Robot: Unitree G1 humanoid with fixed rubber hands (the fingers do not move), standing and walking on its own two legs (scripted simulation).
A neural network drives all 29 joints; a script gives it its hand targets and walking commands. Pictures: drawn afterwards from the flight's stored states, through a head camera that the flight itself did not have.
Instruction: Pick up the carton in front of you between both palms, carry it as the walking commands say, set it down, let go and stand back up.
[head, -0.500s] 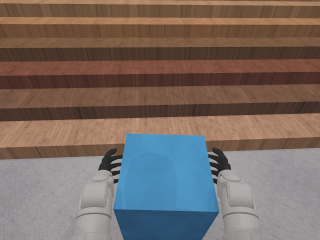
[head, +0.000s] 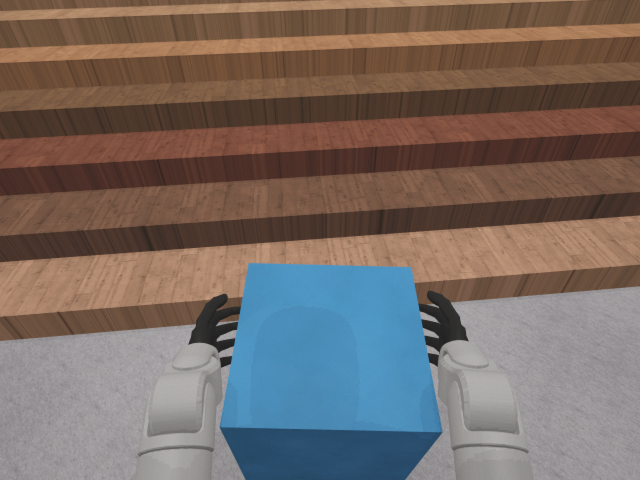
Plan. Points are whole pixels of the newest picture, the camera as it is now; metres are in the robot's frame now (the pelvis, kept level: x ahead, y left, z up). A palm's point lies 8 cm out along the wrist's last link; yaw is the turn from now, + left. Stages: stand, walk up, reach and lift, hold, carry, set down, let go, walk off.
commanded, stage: carry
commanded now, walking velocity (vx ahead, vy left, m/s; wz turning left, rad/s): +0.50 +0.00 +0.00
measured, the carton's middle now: (326, 381) +0.29 +0.01 -0.01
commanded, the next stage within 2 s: none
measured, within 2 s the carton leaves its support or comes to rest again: neither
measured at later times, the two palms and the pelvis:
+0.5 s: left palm (226, 246) +0.45 +0.16 +0.09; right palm (427, 254) +0.44 -0.14 +0.09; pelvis +0.21 +0.02 +0.01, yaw -2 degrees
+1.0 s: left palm (277, 123) +0.79 +0.12 +0.14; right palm (419, 120) +0.81 -0.18 +0.14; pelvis +0.52 -0.05 +0.01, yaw +1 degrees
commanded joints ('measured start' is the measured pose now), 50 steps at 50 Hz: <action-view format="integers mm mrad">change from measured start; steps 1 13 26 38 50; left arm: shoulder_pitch -576 -236 -182 -210 -600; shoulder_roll -925 -788 -730 -627 -517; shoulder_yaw -727 -745 -661 -707 -648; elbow -197 -595 -600 -788 -569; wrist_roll -345 -398 -395 -441 -466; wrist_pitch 16 286 344 341 367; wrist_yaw -196 -38 66 67 94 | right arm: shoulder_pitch -523 -199 -207 -220 -509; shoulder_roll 915 815 724 609 498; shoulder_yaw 691 738 695 723 560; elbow -221 -540 -641 -807 -517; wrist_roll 324 417 463 489 375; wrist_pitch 38 296 356 361 380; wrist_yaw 172 33 -61 -51 -123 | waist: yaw -3 1 -34 17 24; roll -181 -183 46 -101 -115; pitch -195 -180 -133 -282 -193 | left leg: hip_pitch -229 -169 194 -118 -473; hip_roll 36 -25 290 95 100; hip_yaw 63 258 4 274 109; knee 145 -52 -384 430 394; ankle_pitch -280 61 15 239 98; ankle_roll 25 -7 146 -3 38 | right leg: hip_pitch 196 197 -444 382 207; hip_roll -209 -231 -131 -248 -298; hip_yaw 273 88 -98 102 10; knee -285 -195 290 -138 -315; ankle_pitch -274 276 128 -122 150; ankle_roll -71 -116 31 -92 -176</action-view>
